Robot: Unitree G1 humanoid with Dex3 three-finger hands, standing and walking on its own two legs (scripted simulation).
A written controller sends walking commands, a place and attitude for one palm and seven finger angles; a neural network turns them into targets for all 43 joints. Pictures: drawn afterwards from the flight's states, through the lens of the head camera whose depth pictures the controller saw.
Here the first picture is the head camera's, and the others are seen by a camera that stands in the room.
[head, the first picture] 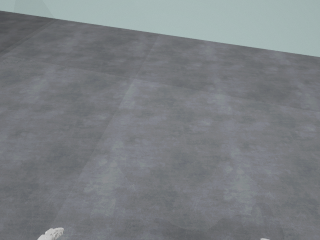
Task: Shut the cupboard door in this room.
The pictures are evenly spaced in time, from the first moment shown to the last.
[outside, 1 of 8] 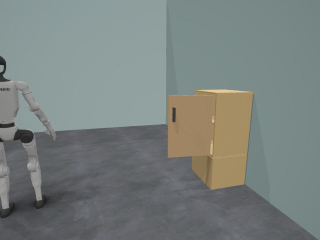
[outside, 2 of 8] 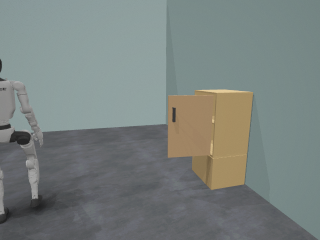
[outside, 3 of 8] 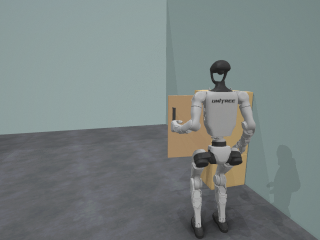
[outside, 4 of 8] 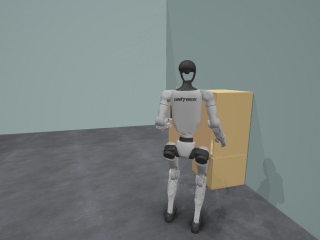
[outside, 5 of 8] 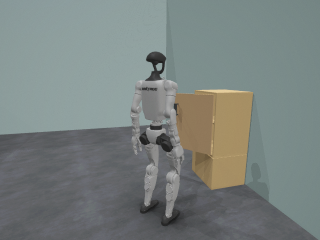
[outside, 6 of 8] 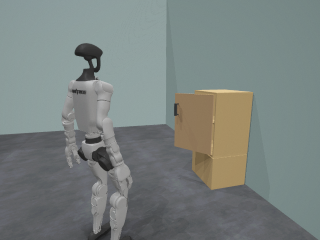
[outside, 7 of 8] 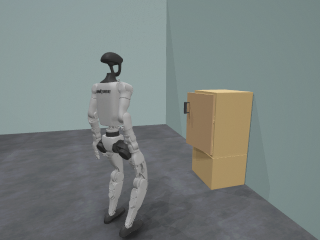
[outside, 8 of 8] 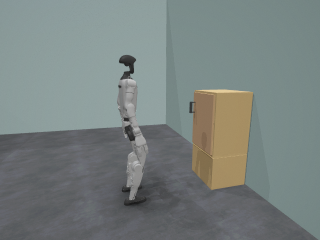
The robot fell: no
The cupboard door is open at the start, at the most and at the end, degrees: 83 83 0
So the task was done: yes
